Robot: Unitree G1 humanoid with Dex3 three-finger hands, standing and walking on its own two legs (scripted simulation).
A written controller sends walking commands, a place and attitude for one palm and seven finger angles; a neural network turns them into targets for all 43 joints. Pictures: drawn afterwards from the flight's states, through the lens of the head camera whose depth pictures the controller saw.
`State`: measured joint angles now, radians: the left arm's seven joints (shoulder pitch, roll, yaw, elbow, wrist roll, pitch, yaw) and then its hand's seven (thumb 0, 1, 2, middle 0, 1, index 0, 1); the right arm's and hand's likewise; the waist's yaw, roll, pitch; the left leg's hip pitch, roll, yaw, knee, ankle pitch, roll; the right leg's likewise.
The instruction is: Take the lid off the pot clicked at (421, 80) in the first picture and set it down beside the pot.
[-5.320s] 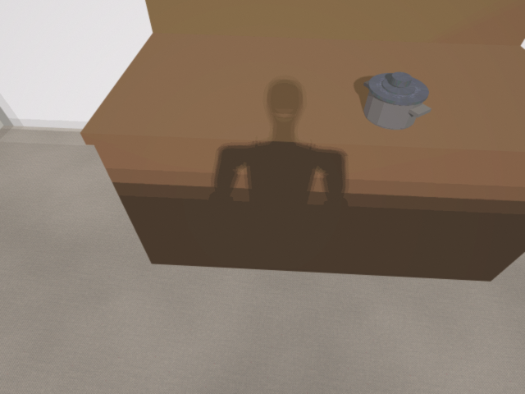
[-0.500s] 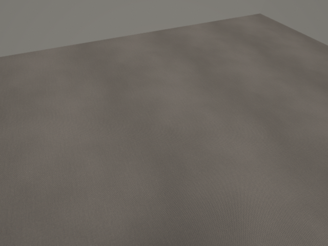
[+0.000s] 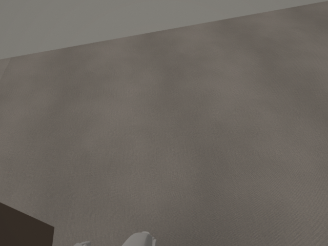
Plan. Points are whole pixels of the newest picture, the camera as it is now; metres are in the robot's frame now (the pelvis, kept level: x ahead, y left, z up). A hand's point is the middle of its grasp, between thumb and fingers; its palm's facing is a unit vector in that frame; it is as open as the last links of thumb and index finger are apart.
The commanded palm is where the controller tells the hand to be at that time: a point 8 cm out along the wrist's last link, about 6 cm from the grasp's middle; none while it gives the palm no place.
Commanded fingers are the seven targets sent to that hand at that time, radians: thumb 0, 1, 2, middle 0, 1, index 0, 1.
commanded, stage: turn to face it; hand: left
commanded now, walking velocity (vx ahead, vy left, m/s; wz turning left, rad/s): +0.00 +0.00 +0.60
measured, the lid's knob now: out of the picture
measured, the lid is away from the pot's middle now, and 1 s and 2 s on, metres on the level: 0.00 0.00 0.00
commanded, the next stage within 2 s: none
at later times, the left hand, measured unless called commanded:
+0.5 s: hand out of the picture -0.03 +0.27 -0.18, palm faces +0.35 -0.90 -0.27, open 7.4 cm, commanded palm none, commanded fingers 0.00 0.90 0.90 -0.20 -0.30 -0.20 -0.30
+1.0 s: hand out of the picture -0.02 +0.20 -0.13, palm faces +0.57 -0.77 -0.29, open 7.4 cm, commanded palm none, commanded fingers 0.00 0.90 0.90 -0.20 -0.30 -0.20 -0.30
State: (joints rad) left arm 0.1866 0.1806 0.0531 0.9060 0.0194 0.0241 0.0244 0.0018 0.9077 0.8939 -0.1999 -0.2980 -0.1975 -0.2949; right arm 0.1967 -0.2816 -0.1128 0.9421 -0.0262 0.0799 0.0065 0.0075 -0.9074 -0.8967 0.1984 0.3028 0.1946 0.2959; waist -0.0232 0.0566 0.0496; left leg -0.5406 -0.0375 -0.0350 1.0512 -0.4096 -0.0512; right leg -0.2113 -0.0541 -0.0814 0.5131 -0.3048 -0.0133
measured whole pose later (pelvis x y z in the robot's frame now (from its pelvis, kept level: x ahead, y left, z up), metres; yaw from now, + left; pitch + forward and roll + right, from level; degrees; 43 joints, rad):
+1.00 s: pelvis +0.02 -0.01 +0.00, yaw +37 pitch -1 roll +3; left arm 0.20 0.16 0.03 0.86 0.02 0.01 0.02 0.00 0.90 0.89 -0.20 -0.30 -0.20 -0.30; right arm 0.21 -0.28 -0.10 0.95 -0.02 0.09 0.03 0.01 -0.91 -0.90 0.20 0.30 0.19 0.30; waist -0.03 0.04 0.08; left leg -0.50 0.03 0.00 1.16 -0.36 -0.09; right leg -0.19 -0.11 -0.19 0.50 -0.29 -0.03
